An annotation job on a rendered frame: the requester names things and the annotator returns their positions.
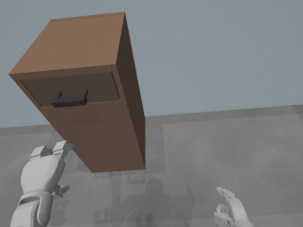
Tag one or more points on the robot left forearm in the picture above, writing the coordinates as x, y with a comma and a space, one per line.
33, 210

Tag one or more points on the robot right hand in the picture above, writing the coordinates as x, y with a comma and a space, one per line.
226, 216

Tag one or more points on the cabinet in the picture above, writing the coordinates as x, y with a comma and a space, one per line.
108, 136

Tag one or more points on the handle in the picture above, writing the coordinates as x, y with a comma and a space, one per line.
69, 101

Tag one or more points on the drawer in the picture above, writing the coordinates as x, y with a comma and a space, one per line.
101, 87

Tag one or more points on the robot left hand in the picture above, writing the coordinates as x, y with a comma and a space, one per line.
45, 168

